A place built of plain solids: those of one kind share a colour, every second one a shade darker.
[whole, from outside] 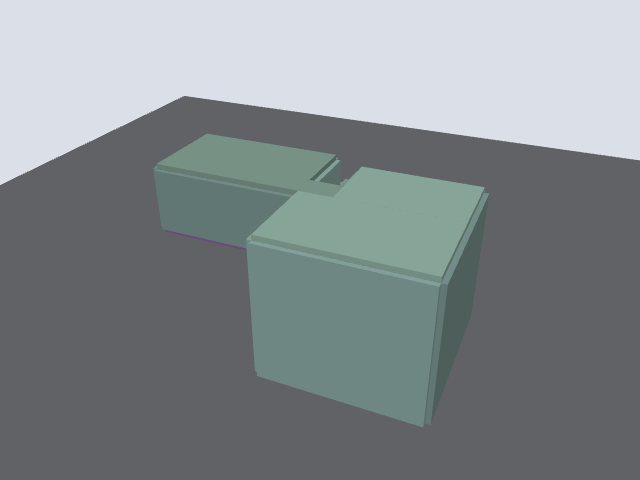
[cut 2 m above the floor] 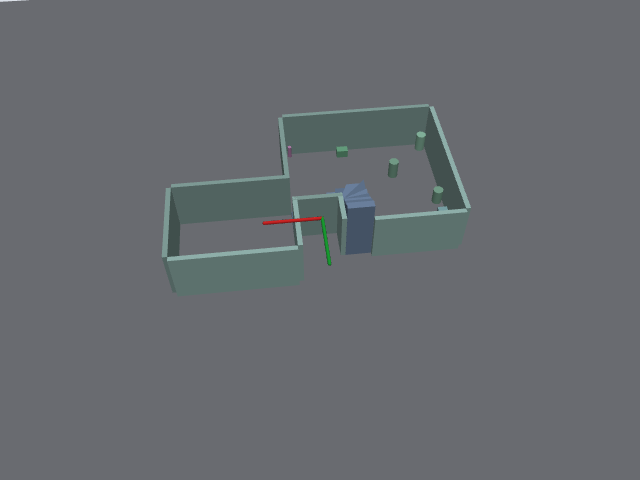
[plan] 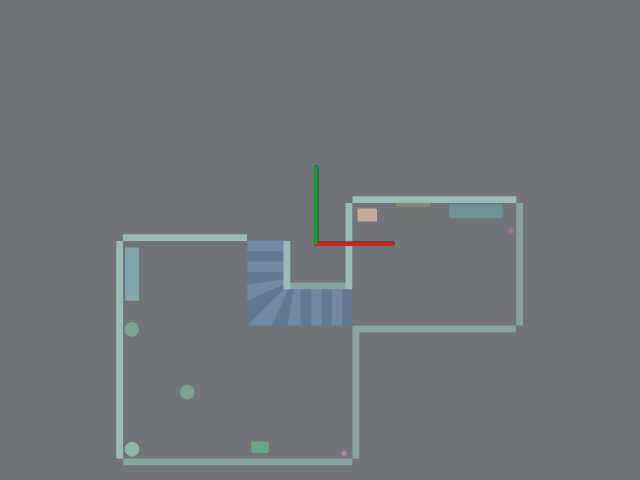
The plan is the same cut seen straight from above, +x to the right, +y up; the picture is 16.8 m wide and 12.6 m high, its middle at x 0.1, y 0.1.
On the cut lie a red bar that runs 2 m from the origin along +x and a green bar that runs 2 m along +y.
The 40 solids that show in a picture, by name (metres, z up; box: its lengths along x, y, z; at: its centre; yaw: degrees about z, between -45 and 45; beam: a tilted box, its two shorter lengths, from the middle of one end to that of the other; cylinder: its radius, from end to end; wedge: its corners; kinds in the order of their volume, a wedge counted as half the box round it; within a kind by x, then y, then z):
{
 "wall_1": {"box": [0.18, 5.71, 5.2], "at": [-5.16, -2.78, 2.55]},
 "wall_2": {"box": [3.26, 0.18, 5.2], "at": [-3.44, 0.16, 2.55]},
 "wall_3": {"box": [6.02, 0.18, 5.2], "at": [-2.06, -5.73, 2.55]},
 "wall_4": {"box": [0.18, 5.74, 2.45], "at": [-1.9, 2.94, 3.92]},
 "wall_5": {"box": [0.18, 1.27, 5.2], "at": [-0.77, -0.56, 2.55]},
 "wall_6": {"box": [3.44, 0.18, 2.45], "at": [-0.09, 5.91, 3.92]},
 "wall_7": {"box": [1.81, 0.18, 5.2], "at": [0.04, -1.1, 2.55]},
 "wall_8": {"box": [2.49, 0.18, 2.45], "at": [0.38, -0.02, 3.92]},
 "wall_9": {"box": [0.18, 2.26, 2.53], "at": [0.86, -0.06, 1.22]},
 "wall_10": {"box": [0.18, 3.49, 5.2], "at": [1.04, -3.89, 2.55]},
 "wall_11": {"box": [4.3, 0.18, 2.53], "at": [3.1, -2.23, 1.22]},
 "wall_12": {"box": [4.3, 0.18, 2.53], "at": [3.1, 1.16, 1.22]},
 "wall_13": {"box": [0.18, 3.21, 2.53], "at": [5.34, -0.54, 1.22]},
 "roof_1": {"box": [3.26, 5.71, 0.2], "at": [-3.44, -2.78, 5.25]},
 "roof_2": {"box": [0.95, 1.27, 0.2], "at": [-1.34, -0.56, 5.25]},
 "roof_3": {"box": [2.76, 4.44, 0.2], "at": [-0.43, -3.41, 5.25]},
 "roof_4": {"box": [3.44, 5.74, 0.2], "at": [-0.09, 2.94, 5.25]},
 "tread_1": {"wedge": [[-1.82, -2.14, -0.05], [-1.82, -2.14, 1.43], [-1.16, -2.14, -0.05], [-1.16, -2.14, 1.43], [-0.87, -1.19, -0.05], [-0.87, -1.19, 1.43], [-0.73, -1.19, -0.05], [-0.73, -1.19, 1.43]]},
 "tread_2": {"wedge": [[-1.81, -2.14, -0.05], [-1.81, -2.14, 1.61], [-1.81, -1.49, -0.05], [-1.81, -1.49, 1.61], [-0.86, -1.19, -0.05], [-0.86, -1.19, 1.61], [-0.86, -1.06, -0.05], [-0.86, -1.06, 1.61]]},
 "tread_3": {"wedge": [[-1.81, -1.49, -0.05], [-1.81, -1.49, 1.79], [-1.81, -1.07, -0.05], [-1.81, -1.07, 1.79], [-0.86, -1.07, -0.05], [-0.86, -1.07, 1.79], [-0.86, -0.92, -0.05], [-0.86, -0.92, 1.79]]},
 "tread_4": {"wedge": [[-1.81, -1.08, -0.05], [-1.81, -1.08, 1.97], [-1.81, -0.73, -0.05], [-1.81, -0.73, 1.97], [-0.86, -0.93, -0.05], [-0.86, -0.93, 1.97], [-0.86, -0.73, -0.05], [-0.86, -0.73, 1.97]]},
 "tread_5": {"wedge": [[-1.81, -0.74, -0.05], [-1.81, -0.74, 2.15], [-1.81, -0.46, -0.05], [-1.81, -0.46, 2.15], [-0.86, -0.74, -0.05], [-0.86, -0.74, 2.15], [-0.86, -0.46, -0.05], [-0.86, -0.46, 2.15]]},
 "tread_6": {"wedge": [[-1.81, -0.47, -0.05], [-1.81, -0.47, 2.33], [-1.81, -0.19, -0.05], [-1.81, -0.19, 2.33], [-0.86, -0.47, -0.05], [-0.86, -0.47, 2.33], [-0.86, -0.19, -0.05], [-0.86, -0.19, 2.33]]},
 "tread_7": {"wedge": [[-1.81, -0.19, -0.05], [-1.81, -0.19, 2.51], [-1.81, 0.08, -0.05], [-1.81, 0.08, 2.51], [-0.86, -0.2, -0.05], [-0.86, -0.2, 2.51], [-0.86, 0.08, -0.05], [-0.86, 0.08, 2.51]]},
 "tread_8": {"wedge": [[-1.16, -2.14, -0.05], [-1.16, -2.14, 1.25], [-0.74, -2.14, -0.05], [-0.74, -2.14, 1.25], [-0.74, -1.19, -0.05], [-0.74, -1.19, 1.25], [-0.59, -1.19, -0.05], [-0.59, -1.19, 1.25]]},
 "tread_9": {"wedge": [[-0.75, -2.14, -0.05], [-0.75, -2.14, 1.07], [-0.6, -1.19, -0.05], [-0.6, -1.19, 1.07], [-0.4, -2.14, -0.05], [-0.4, -2.14, 1.07], [-0.4, -1.19, -0.05], [-0.4, -1.19, 1.07]]},
 "tread_10": {"wedge": [[-0.41, -2.14, -0.05], [-0.41, -2.14, 0.89], [-0.41, -1.19, -0.05], [-0.41, -1.19, 0.89], [-0.13, -2.14, -0.05], [-0.13, -2.14, 0.89], [-0.13, -1.19, -0.05], [-0.13, -1.19, 0.89]]},
 "tread_11": {"wedge": [[-0.14, -2.14, -0.05], [-0.14, -2.14, 0.71], [-0.14, -1.19, -0.05], [-0.14, -1.19, 0.71], [0.14, -2.14, -0.05], [0.14, -2.14, 0.71], [0.14, -1.19, -0.05], [0.14, -1.19, 0.71]]},
 "tread_12": {"wedge": [[0.13, -2.14, -0.05], [0.13, -2.14, 0.54], [0.13, -1.19, -0.05], [0.13, -1.19, 0.53], [0.41, -2.14, -0.05], [0.41, -2.14, 0.54], [0.41, -1.19, -0.05], [0.41, -1.19, 0.53]]},
 "tread_13": {"wedge": [[0.4, -2.14, -0.05], [0.4, -2.14, 0.36], [0.4, -1.19, -0.05], [0.4, -1.19, 0.35], [0.68, -2.14, -0.05], [0.68, -2.14, 0.36], [0.68, -1.19, -0.05], [0.68, -1.19, 0.35]]},
 "tread_14": {"wedge": [[0.67, -2.14, -0.05], [0.67, -2.14, 0.18], [0.67, -1.19, -0.05], [0.67, -1.19, 0.17], [0.95, -2.14, -0.05], [0.95, -2.14, 0.18], [0.95, -1.19, -0.05], [0.95, -1.19, 0.17]]},
 "floor_1": {"box": [3.44, 5.74, 0.21], "at": [-0.09, 2.94, 2.59]},
 "bench_1": {"box": [0.36, 1.4, 0.5], "at": [-4.83, -0.79, 0.2]},
 "bench_2": {"box": [1.4, 0.36, 0.5], "at": [4.19, 0.85, 0.2]},
 "bin_1": {"cylinder": 0.19, "from": [-4.84, -5.39, 0.0], "to": [-4.84, -5.39, 0.75]},
 "bin_2": {"cylinder": 0.19, "from": [-4.84, -2.25, 0.0], "to": [-4.84, -2.25, 0.62]},
 "bin_3": {"cylinder": 0.19, "from": [-3.39, -3.9, 0.0], "to": [-3.39, -3.9, 0.75]},
 "radiator_1": {"box": [0.9, 0.1, 0.6], "at": [2.55, 1.02, 0.45]},
 "bucket_1": {"box": [0.46, 0.3, 0.39], "at": [-1.48, -5.34, 0.14], "yaw": -1.0},
 "carton_1": {"box": [0.5, 0.33, 0.29], "at": [1.34, 0.75, 0.43]}
}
